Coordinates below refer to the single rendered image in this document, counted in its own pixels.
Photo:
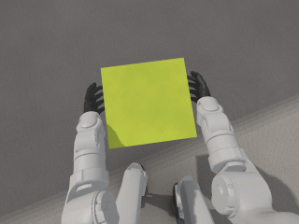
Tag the robot right hand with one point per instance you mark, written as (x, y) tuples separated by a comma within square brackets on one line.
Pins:
[(201, 89)]

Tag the right robot upper arm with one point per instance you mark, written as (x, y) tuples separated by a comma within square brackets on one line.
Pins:
[(244, 198)]

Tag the right robot shin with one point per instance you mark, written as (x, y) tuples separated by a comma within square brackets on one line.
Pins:
[(184, 178)]

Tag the robot left hand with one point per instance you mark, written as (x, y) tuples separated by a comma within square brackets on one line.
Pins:
[(90, 104)]

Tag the right robot forearm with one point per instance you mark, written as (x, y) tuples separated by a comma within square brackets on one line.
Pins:
[(225, 153)]

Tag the robot right thigh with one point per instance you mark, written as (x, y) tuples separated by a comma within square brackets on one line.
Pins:
[(191, 200)]

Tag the left robot upper arm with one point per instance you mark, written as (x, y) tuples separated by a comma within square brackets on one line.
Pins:
[(97, 207)]

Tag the carton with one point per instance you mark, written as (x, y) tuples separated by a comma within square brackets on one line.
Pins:
[(147, 103)]

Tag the left robot forearm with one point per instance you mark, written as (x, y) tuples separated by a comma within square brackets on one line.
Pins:
[(90, 173)]

